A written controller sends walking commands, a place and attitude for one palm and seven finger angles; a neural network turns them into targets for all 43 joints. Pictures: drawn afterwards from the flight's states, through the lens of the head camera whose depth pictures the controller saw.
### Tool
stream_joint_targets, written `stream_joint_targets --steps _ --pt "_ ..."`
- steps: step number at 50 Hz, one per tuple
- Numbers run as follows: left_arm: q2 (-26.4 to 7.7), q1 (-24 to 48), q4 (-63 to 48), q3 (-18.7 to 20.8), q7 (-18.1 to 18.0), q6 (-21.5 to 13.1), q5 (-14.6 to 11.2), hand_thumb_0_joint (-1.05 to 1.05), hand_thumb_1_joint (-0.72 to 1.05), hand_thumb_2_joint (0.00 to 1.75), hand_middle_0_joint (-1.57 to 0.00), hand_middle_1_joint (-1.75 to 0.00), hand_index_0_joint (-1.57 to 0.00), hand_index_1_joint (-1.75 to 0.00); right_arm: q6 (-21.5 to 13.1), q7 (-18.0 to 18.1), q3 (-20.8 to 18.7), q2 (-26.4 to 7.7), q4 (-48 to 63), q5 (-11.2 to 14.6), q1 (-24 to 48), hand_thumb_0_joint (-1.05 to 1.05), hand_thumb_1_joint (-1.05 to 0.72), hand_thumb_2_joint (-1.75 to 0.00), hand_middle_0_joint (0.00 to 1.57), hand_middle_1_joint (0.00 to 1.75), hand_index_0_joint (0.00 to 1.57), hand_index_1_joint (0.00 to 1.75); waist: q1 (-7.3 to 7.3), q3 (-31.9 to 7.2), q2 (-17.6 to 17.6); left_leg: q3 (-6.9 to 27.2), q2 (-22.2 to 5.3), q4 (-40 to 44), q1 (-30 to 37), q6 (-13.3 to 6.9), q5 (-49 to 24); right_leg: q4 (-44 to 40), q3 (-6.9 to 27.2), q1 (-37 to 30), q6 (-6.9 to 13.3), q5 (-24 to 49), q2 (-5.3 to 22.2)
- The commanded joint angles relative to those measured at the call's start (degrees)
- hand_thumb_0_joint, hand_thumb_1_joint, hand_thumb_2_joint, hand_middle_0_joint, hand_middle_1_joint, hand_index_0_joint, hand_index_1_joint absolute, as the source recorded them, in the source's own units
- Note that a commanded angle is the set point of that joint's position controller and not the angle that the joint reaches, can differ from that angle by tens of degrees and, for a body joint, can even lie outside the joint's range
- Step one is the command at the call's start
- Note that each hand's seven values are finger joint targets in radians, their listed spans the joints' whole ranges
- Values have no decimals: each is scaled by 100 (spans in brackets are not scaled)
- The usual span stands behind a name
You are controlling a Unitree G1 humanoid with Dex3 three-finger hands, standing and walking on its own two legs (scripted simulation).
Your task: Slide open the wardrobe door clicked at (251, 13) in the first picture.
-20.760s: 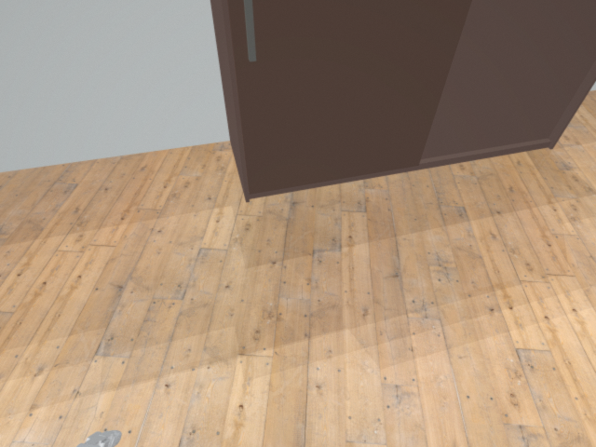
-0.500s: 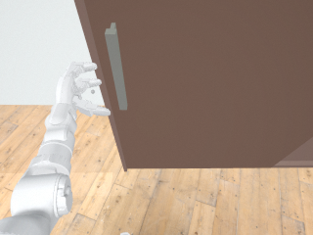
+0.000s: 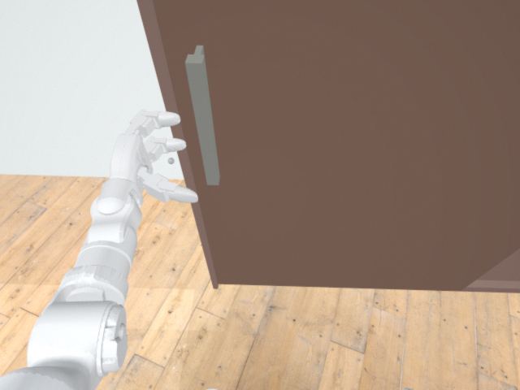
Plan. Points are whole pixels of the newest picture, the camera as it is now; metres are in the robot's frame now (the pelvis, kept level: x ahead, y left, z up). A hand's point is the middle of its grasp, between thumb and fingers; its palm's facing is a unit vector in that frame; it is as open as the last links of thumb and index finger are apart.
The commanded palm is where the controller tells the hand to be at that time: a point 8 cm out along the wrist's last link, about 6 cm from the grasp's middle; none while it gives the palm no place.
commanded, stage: feel for the door with the fingertips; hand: left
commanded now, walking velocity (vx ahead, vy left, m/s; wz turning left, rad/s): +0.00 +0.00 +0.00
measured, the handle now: (207, 124) +0.54 +0.09 +0.11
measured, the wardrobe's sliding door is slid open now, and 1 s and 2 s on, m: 0.00 0.00 0.00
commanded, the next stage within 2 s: slide the fingers in behind the handle in 0.90 s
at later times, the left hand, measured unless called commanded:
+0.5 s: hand (190, 153) +0.45 +0.11 +0.12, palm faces -0.03 -1.00 -0.02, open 14.0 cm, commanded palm +0.44 +0.17 +0.11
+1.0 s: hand (191, 139) +0.49 +0.11 +0.11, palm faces -0.04 -1.00 -0.01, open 13.8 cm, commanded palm +0.47 +0.17 +0.11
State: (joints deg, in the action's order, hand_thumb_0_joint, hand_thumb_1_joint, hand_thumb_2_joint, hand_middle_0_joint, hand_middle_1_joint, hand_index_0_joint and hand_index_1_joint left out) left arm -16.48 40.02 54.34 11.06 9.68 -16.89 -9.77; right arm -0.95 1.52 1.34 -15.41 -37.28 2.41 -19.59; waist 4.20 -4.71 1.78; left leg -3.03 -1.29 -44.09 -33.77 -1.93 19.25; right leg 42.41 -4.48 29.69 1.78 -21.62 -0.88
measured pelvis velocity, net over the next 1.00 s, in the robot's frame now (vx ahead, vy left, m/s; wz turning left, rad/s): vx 0.01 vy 0.00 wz -0.02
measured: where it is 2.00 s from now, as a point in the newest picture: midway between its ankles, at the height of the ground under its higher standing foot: outside the picture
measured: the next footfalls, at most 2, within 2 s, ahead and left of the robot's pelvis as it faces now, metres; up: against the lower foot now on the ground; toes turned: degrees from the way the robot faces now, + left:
none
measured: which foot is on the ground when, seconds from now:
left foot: down 0.00-1.00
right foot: down 0.00-1.00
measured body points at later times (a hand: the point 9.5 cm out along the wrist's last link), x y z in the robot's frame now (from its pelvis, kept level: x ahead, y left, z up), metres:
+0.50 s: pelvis +0.00 -0.01 +0.00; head +0.04 -0.01 +0.45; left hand +0.45 +0.17 +0.12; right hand +0.05 -0.27 -0.12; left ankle +0.03 +0.10 -0.71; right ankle -0.01 -0.10 -0.71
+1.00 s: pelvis +0.01 +0.00 +0.00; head +0.08 +0.00 +0.44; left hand +0.49 +0.17 +0.11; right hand +0.03 -0.27 -0.12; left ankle +0.03 +0.10 -0.71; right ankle -0.01 -0.10 -0.71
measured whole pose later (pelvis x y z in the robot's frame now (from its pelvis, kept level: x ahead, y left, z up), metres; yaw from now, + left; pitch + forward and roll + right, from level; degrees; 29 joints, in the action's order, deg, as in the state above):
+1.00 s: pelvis +0.01 +0.00 +0.00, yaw -1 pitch +12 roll -1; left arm -18.1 49.5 63.9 14.9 6.5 -19.6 -5.9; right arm -0.6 0.7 1.2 -15.1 -38.8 1.0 -22.2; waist 7.2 -4.8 1.5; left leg -3.6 -1.8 -44.4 -37.2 -1.6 19.6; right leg 43.2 -3.7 33.7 2.1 -21.9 -1.4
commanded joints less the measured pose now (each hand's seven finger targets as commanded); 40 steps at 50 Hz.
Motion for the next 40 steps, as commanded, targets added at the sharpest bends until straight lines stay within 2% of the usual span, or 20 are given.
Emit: stream_joint_targets --steps 1,3,6,8,10,12,14,16,17,20,22,25,28,30,31,34,37,38,39,40 --pt "-820 2975 -1325 76 -165 -405 -30 0 -50 30 -30 -120 -30 -120 -228 51 -319 -796 497 -33 -232 0 -90 -90 20 30 20 30 191 -1774 -51 487 90 473 1659 -4 -1111 -613 258 37 -53 1511 -160" --pt "-933 2737 -1266 215 -256 -427 13 0 -50 30 -30 -120 -30 -120 -225 42 -322 -793 506 -48 -223 0 -90 -90 20 30 20 30 119 -1932 -73 445 102 451 1628 -9 -1205 -582 285 -100 -62 1643 -149" --pt "-780 2919 -1229 84 -338 -448 88 0 -50 30 -30 -120 -30 -120 -248 11 -300 -747 512 -62 -203 0 -90 -90 20 30 20 30 150 -1846 -63 420 119 472 1527 -3 -1085 -584 290 -103 -71 1606 -145" --pt "-998 2673 -1111 290 -385 -459 111 0 -50 30 -30 -120 -30 -120 -235 11 -299 -761 523 -70 -199 0 -90 -90 20 30 20 30 72 -1843 -188 373 136 471 1347 -22 -1046 -604 345 -288 -76 1687 -130" --pt "-955 2683 -1122 264 -406 -458 129 0 -50 30 -30 -120 -30 -120 -220 9 -294 -739 551 -62 -189 0 -90 -90 20 30 20 30 45 -1871 -156 340 156 493 1284 -17 -1012 -608 368 -391 -74 1726 -123" --pt "-595 2829 -1237 -47 -415 -478 136 0 -50 30 -30 -120 -30 -120 -237 -11 -309 -714 563 -59 -199 0 -90 -90 20 30 20 30 155 -1886 -126 359 139 466 1445 -21 -1112 -607 335 -266 -72 1763 -137" --pt "-714 2966 -1258 21 -447 -500 161 0 -50 30 -30 -120 -30 -120 -230 -17 -320 -735 507 -67 -238 0 -90 -90 20 30 20 30 167 -1909 7 378 124 438 1545 -8 -1214 -589 342 -178 -71 1838 -146" --pt "-791 3029 -1134 107 -474 -495 150 0 -50 30 -30 -120 -30 -120 -220 -13 -321 -740 482 -67 -255 0 -90 -90 20 30 20 30 178 -1830 -114 354 139 465 1417 -21 -1024 -650 371 -215 -87 1713 -144" --pt "-955 3018 -1043 239 -497 -516 155 0 -50 30 -30 -120 -30 -120 -206 9 -327 -766 461 -80 -302 0 -90 -90 20 30 20 30 194 -1774 -385 355 141 463 1294 -47 -963 -678 382 -299 -102 1681 -140" --pt "-754 3252 -957 51 -457 -537 170 0 -50 30 -30 -120 -30 -120 -217 16 -322 -737 422 -71 -308 0 -90 -90 20 30 20 30 254 -1780 -232 334 158 475 1316 -50 -890 -702 411 -215 -113 1671 -128" --pt "-943 3409 -864 150 -436 -574 152 0 -50 30 -30 -120 -30 -120 -217 36 -313 -766 362 -74 -356 0 -90 -90 20 30 20 30 278 -1776 -265 338 159 469 1245 -61 -865 -717 443 -291 -110 1637 -117" --pt "-1197 3248 -659 395 -387 -574 141 0 -50 30 -30 -120 -30 -120 -205 50 -312 -784 350 -76 -378 0 -90 -90 20 30 20 30 183 -1943 -213 315 173 476 1162 -50 -916 -685 473 -450 -106 1758 -108" --pt "-1059 3273 -584 248 -305 -588 161 0 -50 30 -30 -120 -30 -120 -207 30 -308 -763 359 -77 -398 0 -90 -90 20 30 20 30 234 -1916 -78 289 182 436 1147 -59 -989 -660 479 -397 -114 1880 -107" --pt "-1277 3247 -437 430 -286 -556 176 0 -50 30 -30 -120 -30 -120 -174 34 -319 -802 343 -83 -467 0 -90 -90 20 30 20 30 217 -1880 -209 285 175 428 1046 -62 -971 -668 488 -412 -120 1869 -106" --pt "-1120 3349 -438 261 -261 -539 175 0 -50 30 -30 -120 -30 -120 -166 31 -310 -791 361 -71 -456 0 -90 -90 20 30 20 30 295 -1785 -154 282 173 448 1052 -62 -923 -688 474 -321 -122 1814 -107" --pt "-1071 3485 -445 261 -260 -551 160 0 -50 30 -30 -120 -30 -120 -161 20 -330 -806 353 -83 -521 0 -90 -90 20 30 20 30 305 -1918 -26 322 161 403 1203 -50 -1059 -629 436 -196 -104 1830 -127" --pt "-925 3787 -462 123 -301 -587 161 0 -50 30 -30 -120 -30 -120 -158 12 -344 -810 306 -102 -604 0 -90 -90 20 30 20 30 417 -1926 -45 363 137 361 1352 -52 -1136 -614 393 -3 -109 1773 -151" --pt "-1127 3781 -438 308 -335 -603 170 0 -50 30 -30 -120 -30 -120 -158 14 -356 -839 286 -108 -617 0 -90 -90 20 30 20 30 359 -2018 -3 388 132 351 1344 -38 -1097 -596 404 14 -103 1705 -151" --pt "-1077 3925 -423 226 -350 -611 198 0 -50 30 -30 -120 -30 -120 -159 11 -339 -833 264 -117 -631 0 -90 -90 20 30 20 30 417 -2018 47 415 126 365 1359 -30 -1098 -571 386 56 -101 1667 -154" --pt "-1190 3911 -390 375 -392 -622 199 0 -50 30 -30 -120 -30 -120 -160 7 -354 -844 248 -128 -671 0 -90 -90 20 30 20 30 371 -2076 -16 419 126 342 1356 -31 -1175 -556 391 16 -94 1729 -163"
